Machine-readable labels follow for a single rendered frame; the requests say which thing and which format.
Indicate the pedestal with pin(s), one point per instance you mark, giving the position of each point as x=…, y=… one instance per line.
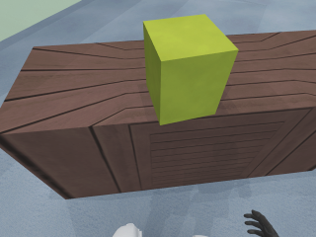
x=80, y=118

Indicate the carton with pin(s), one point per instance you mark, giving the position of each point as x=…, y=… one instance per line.
x=188, y=61

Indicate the robot right hand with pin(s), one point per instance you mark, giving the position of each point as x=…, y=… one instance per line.
x=266, y=228

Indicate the left robot thigh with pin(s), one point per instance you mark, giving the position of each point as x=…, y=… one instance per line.
x=128, y=231

